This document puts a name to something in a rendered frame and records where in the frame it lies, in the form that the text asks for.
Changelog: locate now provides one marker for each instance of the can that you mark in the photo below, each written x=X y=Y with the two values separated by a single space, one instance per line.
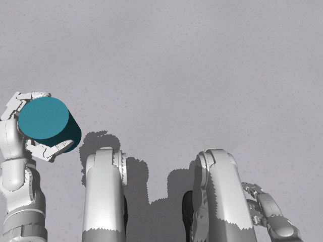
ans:
x=48 y=121

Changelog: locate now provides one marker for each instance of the left robot arm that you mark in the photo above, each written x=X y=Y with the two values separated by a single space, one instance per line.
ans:
x=25 y=213

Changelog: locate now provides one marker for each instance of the left robot hand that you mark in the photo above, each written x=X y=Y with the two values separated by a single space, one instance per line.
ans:
x=14 y=143

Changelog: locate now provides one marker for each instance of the right robot foot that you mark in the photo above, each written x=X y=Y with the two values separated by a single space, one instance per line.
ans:
x=187 y=214

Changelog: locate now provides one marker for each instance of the right robot hand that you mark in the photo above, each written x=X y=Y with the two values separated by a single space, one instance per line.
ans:
x=264 y=208

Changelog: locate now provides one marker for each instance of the right robot arm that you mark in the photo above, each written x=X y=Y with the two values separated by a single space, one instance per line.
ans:
x=280 y=229

